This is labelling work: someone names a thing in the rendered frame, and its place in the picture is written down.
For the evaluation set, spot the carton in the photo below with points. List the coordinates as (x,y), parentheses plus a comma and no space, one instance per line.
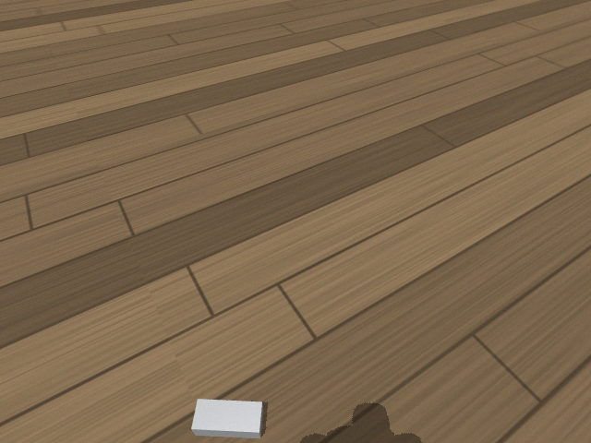
(220,418)

